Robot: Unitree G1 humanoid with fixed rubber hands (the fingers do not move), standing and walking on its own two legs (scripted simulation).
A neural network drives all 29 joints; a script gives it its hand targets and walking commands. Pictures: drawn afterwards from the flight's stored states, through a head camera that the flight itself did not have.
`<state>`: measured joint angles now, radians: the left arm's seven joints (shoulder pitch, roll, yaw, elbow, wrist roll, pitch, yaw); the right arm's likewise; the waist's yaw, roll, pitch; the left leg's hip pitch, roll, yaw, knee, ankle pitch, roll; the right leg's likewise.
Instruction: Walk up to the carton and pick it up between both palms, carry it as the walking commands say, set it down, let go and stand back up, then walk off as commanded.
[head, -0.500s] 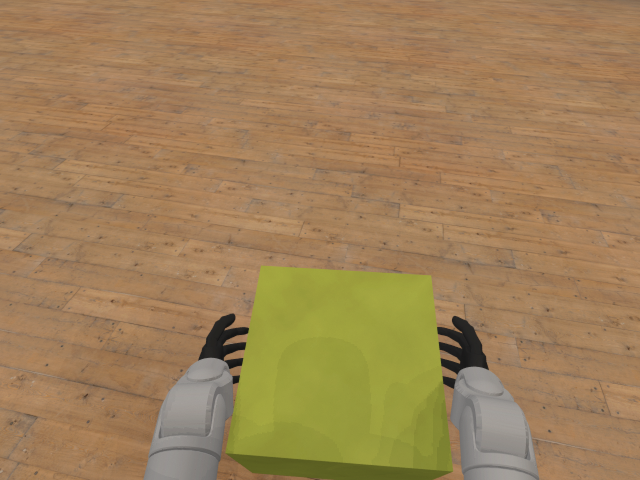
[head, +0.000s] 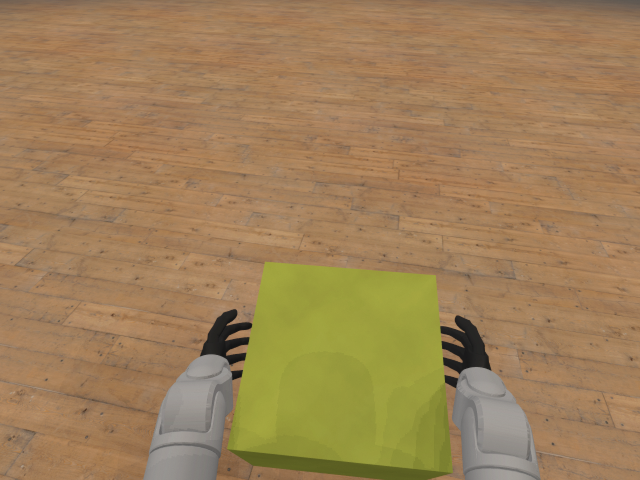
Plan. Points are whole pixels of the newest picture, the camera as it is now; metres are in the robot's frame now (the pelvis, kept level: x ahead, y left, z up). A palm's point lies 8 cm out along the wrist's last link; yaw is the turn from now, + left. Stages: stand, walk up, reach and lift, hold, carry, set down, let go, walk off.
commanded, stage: set down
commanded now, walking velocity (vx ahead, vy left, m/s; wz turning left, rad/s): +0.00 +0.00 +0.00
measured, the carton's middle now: (341, 374) +0.32 -0.02 -0.03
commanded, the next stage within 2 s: none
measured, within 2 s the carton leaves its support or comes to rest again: neither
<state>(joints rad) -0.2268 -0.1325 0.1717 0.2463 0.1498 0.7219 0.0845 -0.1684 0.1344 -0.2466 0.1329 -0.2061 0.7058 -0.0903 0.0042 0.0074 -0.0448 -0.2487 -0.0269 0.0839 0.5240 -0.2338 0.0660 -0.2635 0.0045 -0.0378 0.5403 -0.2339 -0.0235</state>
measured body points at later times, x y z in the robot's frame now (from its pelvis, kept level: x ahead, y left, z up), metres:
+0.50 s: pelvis +0.00 -0.01 +0.00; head +0.00 -0.01 +0.45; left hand +0.30 +0.15 -0.03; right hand +0.29 -0.18 -0.03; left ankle +0.03 +0.08 -0.73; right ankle +0.04 -0.10 -0.73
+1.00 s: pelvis -0.03 -0.01 -0.05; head +0.13 +0.00 +0.37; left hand +0.31 +0.16 -0.13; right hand +0.31 -0.17 -0.14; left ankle +0.03 +0.08 -0.73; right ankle +0.04 -0.10 -0.73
